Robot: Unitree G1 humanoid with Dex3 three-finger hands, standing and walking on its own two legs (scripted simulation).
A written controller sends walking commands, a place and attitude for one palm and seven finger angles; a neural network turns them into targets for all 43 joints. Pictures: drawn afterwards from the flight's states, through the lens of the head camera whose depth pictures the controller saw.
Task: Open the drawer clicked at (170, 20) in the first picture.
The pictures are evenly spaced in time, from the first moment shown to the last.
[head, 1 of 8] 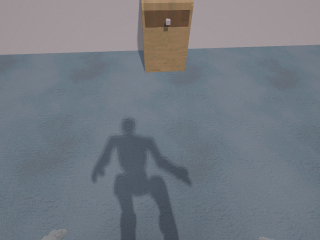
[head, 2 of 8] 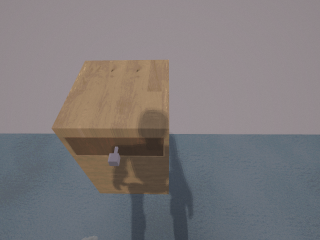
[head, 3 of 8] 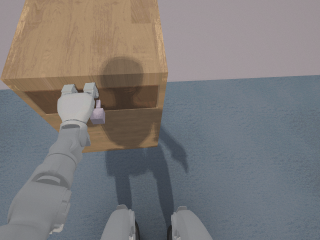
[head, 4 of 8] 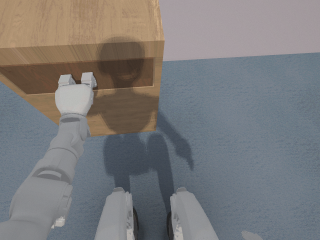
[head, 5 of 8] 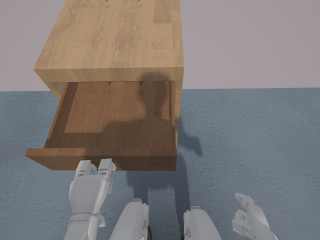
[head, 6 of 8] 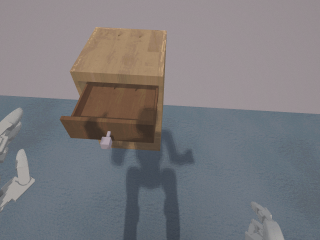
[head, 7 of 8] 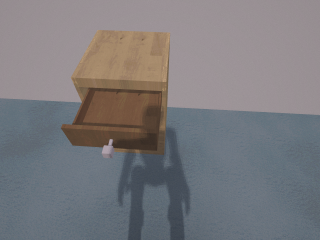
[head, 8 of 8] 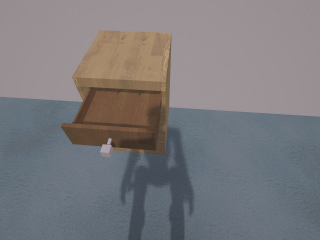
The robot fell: no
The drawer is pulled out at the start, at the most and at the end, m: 0.00 0.24 0.24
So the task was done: yes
